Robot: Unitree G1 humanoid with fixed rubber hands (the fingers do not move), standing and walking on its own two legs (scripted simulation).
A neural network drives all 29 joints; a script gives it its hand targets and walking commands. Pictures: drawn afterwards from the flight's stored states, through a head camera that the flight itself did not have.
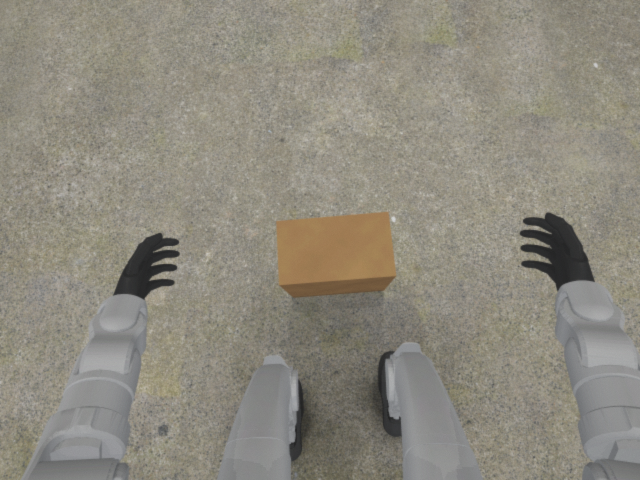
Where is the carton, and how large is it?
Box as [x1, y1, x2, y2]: [276, 212, 395, 297]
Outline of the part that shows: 388,212 276,221 279,285 293,297 383,290 395,276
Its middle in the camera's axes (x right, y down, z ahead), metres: +0.03 +0.05 +0.98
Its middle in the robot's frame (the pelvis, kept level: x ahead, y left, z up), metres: +0.45 +0.03 -0.56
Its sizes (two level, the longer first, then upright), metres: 0.254 0.146 0.260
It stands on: the floor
